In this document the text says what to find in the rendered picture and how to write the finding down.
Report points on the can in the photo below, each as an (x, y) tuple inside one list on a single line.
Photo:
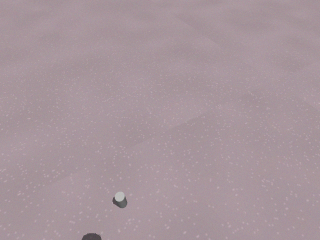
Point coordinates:
[(121, 199)]

